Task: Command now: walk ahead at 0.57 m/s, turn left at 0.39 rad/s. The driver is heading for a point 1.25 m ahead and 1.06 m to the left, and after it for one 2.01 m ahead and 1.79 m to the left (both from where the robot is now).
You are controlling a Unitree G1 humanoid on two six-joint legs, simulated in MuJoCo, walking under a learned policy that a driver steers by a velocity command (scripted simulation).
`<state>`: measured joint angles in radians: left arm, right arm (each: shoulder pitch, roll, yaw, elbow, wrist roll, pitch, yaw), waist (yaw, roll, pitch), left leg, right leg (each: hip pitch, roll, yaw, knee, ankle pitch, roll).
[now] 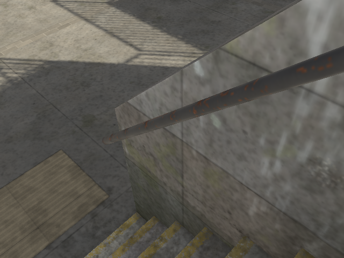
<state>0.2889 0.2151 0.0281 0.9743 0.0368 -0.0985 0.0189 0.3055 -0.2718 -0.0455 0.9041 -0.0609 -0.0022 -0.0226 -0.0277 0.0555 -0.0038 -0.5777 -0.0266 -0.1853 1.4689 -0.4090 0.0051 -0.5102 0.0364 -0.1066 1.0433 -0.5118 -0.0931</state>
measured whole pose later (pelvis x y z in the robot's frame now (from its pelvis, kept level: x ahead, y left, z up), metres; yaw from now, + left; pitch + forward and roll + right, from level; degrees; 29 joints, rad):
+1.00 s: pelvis +0.32 +0.22 -0.42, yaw +48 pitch +2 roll -1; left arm 0.19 0.30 0.00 0.65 0.00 -0.11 0.01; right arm 0.49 -0.33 -0.04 0.79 -0.08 -0.08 0.08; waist -0.03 -0.01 -0.03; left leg -0.47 -0.14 -0.01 0.94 -0.46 0.14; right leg -0.98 -0.06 0.12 1.76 -0.33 0.15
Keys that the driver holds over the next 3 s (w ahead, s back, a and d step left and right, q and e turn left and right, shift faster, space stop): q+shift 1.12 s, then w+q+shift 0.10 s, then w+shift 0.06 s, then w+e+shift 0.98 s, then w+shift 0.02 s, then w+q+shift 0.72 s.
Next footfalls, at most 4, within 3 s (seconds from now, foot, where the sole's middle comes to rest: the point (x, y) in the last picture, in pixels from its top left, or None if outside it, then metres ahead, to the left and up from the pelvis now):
0.20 left None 0.12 0.17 -0.93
0.50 right None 0.45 -0.01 -0.92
0.84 left None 0.31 0.27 -1.15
1.52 right None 0.60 0.29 -1.37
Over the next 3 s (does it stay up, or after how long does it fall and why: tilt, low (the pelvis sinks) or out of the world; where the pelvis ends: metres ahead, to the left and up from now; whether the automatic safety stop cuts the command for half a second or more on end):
stays up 1.40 0.83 -1.29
